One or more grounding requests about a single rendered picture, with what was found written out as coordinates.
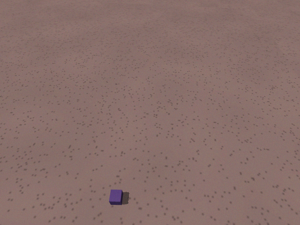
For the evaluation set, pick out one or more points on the cube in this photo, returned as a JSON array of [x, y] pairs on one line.
[[116, 197]]

